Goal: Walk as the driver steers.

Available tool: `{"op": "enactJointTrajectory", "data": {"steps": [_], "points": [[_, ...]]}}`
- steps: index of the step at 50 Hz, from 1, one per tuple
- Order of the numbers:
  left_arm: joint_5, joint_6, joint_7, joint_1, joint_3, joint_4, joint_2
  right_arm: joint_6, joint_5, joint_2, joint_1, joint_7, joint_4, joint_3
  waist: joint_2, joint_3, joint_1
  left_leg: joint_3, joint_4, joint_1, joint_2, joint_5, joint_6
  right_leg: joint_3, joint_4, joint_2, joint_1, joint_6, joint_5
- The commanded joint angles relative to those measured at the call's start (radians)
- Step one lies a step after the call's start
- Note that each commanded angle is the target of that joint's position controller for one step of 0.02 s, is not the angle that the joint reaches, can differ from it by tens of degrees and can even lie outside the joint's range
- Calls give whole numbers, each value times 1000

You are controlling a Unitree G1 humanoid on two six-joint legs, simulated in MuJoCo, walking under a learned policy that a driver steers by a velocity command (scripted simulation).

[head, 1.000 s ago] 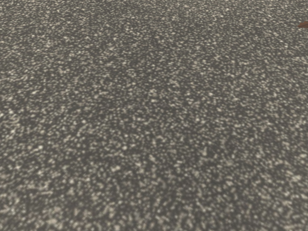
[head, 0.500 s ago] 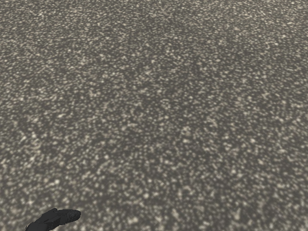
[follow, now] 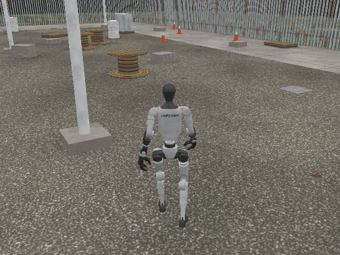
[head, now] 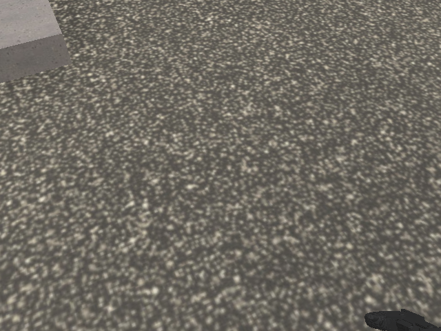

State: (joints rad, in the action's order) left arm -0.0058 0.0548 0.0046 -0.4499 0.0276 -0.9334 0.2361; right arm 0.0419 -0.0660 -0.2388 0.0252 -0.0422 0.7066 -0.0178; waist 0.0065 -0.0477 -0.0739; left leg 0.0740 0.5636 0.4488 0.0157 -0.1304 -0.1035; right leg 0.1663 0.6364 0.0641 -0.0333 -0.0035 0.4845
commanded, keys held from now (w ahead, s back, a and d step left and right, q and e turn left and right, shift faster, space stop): w+e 0.50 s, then e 0.02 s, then no key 0.48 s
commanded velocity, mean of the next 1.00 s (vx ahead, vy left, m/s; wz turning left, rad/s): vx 0.35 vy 0.00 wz -0.29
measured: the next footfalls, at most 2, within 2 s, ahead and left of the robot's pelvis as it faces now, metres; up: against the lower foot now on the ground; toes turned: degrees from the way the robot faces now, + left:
right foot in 0.50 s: +0.40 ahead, -0.14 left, +0.00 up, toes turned -21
left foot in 1.00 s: +0.56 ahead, -0.01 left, +0.00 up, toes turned -20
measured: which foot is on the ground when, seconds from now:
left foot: down 0.00-0.52, up 0.54-0.98, down 1.00-1.00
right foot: up 0.00-0.48, down 0.50-1.00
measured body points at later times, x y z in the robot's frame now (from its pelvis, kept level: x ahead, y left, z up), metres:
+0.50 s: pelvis +0.26 -0.03 +0.00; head +0.29 -0.04 +0.44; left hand +0.49 +0.15 -0.11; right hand +0.17 -0.27 -0.15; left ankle +0.09 +0.08 -0.72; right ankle +0.36 -0.12 -0.72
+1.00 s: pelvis +0.43 -0.08 +0.01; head +0.44 -0.08 +0.46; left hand +0.56 +0.14 -0.13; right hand +0.42 -0.34 -0.12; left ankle +0.52 +0.00 -0.72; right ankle +0.36 -0.12 -0.72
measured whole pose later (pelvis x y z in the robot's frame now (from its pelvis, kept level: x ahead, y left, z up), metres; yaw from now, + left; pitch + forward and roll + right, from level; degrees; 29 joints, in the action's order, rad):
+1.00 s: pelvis +0.43 -0.08 +0.01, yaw -21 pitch -1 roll -2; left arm -0.02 0.03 -0.02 -0.26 0.02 -0.95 0.22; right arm 0.00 -0.02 -0.21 0.22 0.03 0.90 -0.02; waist 0.03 -0.05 -0.02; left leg 0.02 0.55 0.33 -0.03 -0.15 -0.02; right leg 0.02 0.40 -0.13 -0.10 -0.10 0.28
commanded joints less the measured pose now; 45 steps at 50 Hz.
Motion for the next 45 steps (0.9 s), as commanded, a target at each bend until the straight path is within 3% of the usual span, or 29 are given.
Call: {"op": "enactJointTrajectory", "data": {"steps": [1, 2, 3, 5, 6, 9, 12, 15, 20, 23, 24, 25, 26, 27, 28, 29, 30, 32, 33, 35, 40, 45], "points": [[1, 3, -7, 26, 36, 96, 158, 3, 35, -268, 417, 42, 51, -89, 74, 327, 214, -644, -229, -739, -444, 3, -194, -218, 659, -59, -615, -63, 28], [11, 9, -2, 76, 36, 113, 138, 7, 38, -211, 340, 45, 65, -69, 69, 180, 163, -459, -248, -605, -391, 84, -155, -237, 625, -20, -625, -73, -61], [12, 11, 0, 70, 32, 99, 116, 16, 38, -145, 288, 40, 70, -52, 48, 103, 124, -352, -291, -489, -340, 145, -110, -223, 552, 12, -588, -72, -118], [-15, -18, 8, 21, 33, 59, 93, 30, 44, -84, 229, 42, 74, -33, 87, 50, 69, -213, -354, -359, -270, 159, -52, -211, 491, 31, -500, -53, -171], [-19, -29, 15, 14, 35, 51, 79, 40, 44, -76, 238, 42, 81, -31, 88, 50, 64, -183, -375, -333, -264, 179, -50, -206, 493, 23, -477, -49, -191], [-19, -44, 33, 86, 38, 72, 54, 62, 51, -100, 272, 45, 112, -41, 71, 8, 53, -96, -428, -333, -255, 200, -50, -200, 467, 32, -561, -38, -288], [-21, -46, 40, 191, 38, 106, 49, 65, 48, -91, 309, 50, 136, -41, 63, -29, 68, -24, -446, -363, -248, 221, -50, -192, 385, 38, -655, -28, -391], [-22, -40, 50, 297, 26, 143, 30, 66, 49, -90, 325, 54, 156, -39, 61, -53, 84, 54, -441, -375, -232, 266, -41, -145, 206, 26, -637, -30, -486], [-30, -39, 63, 418, 17, 203, 34, 53, 45, -124, 399, 68, 202, -46, 52, -68, 111, 127, -374, -512, -274, 472, -22, -52, 23, -13, -593, -90, -440], [-32, -41, 52, 338, 30, 192, 62, 37, 40, -167, 381, 78, 208, -55, 89, 6, 61, 172, -160, -580, -283, 907, -4, 7, 0, -107, -451, -154, -282], [-32, -37, 46, 254, 41, 171, 81, 26, 38, -183, 375, 79, 206, -59, 91, 59, 24, 177, -12, -573, -284, 956, -5, 9, -20, -141, -356, -181, -233], [-39, -28, 37, 120, 59, 131, 109, 18, 42, -192, 364, 77, 199, -61, 64, 135, -39, 187, 202, -492, -270, 848, 9, -15, -98, -166, -168, -213, -250], [-53, -23, 20, -16, 90, 100, 198, 20, 47, -166, 360, 73, 169, -54, -35, 225, -94, 192, 523, -285, -226, 498, 46, -237, -160, -8, 64, -271, -223], [-32, -33, 11, 70, 114, 132, 300, 28, 67, -70, 391, 55, 100, -40, -290, 299, 3, 117, 923, 148, 30, -412, 116, -819, -266, 296, 319, -440, -488], [3, -40, 8, 54, 112, 137, 281, 34, 56, -138, 312, 56, 94, -47, -70, 313, -38, -87, 946, 205, -12, -356, 110, -773, -291, 310, 289, -449, -757], [4, -35, -3, 109, 96, 128, 228, 41, 71, -105, 281, 58, 87, -38, -33, 207, -3, -98, 906, 216, -62, -280, 105, -606, -268, 296, 191, -423, -950], [4, -29, -6, 144, 76, 120, 160, 44, 70, -95, 300, 63, 105, -34, 31, 107, 40, -93, 798, 166, -93, -252, 103, -493, -284, 241, 48, -360, -1049], [7, -19, -10, 219, 53, 124, 103, 9, 37, -94, 324, 61, 122, -36, 17, 67, 97, -95, 673, 54, -111, -236, 110, -360, -330, 153, -98, -286, -1048], [5, -10, -7, 214, 48, 119, 103, -9, 30, -89, 339, 58, 127, -38, 7, 76, 107, -88, 636, 13, -101, -227, 115, -331, -336, 139, -127, -274, -1102], [-2, 3, -3, 197, 51, 102, 133, -28, 37, -69, 357, 52, 133, -36, -13, 95, 122, -70, 564, 1, -82, -187, 125, -279, -340, 113, -130, -264, -1202], [-6, -5, -9, 179, 34, 76, 121, -40, 41, -61, 261, 52, 123, -31, -77, 98, 90, -50, 336, 17, -77, -54, 128, -213, -334, 66, -83, -193, -1157], [-16, -16, -19, 150, 21, 37, 110, -43, 50, -61, 202, 69, 130, -27, -89, 83, 55, -52, 165, -39, -60, -52, 110, -239, -305, 100, -35, -193, -1095]]}}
